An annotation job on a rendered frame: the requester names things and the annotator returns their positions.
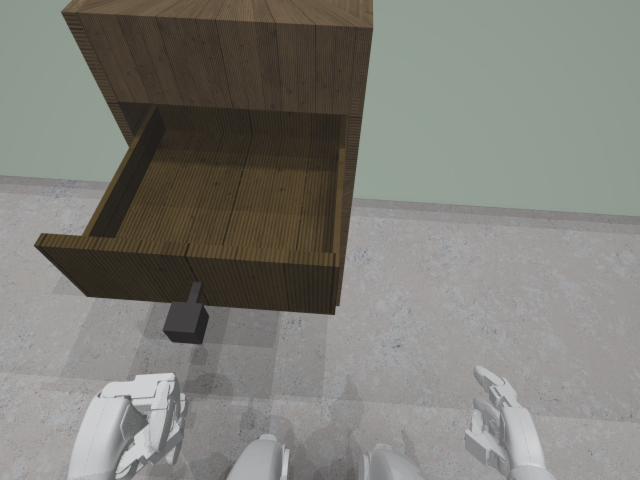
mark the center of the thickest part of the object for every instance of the robot right hand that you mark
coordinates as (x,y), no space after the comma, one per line
(512,439)

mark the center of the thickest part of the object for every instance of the right robot shin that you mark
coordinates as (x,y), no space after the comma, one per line
(382,446)

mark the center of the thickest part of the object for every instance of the robot left hand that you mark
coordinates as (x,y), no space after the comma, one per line
(147,410)

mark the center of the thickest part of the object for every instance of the handle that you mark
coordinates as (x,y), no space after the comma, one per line
(186,322)

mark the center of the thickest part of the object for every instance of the robot left thigh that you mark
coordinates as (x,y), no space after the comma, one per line
(262,460)

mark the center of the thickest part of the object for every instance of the drawer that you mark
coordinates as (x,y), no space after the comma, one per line
(246,201)

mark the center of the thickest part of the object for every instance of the cabinet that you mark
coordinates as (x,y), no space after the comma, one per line
(307,56)

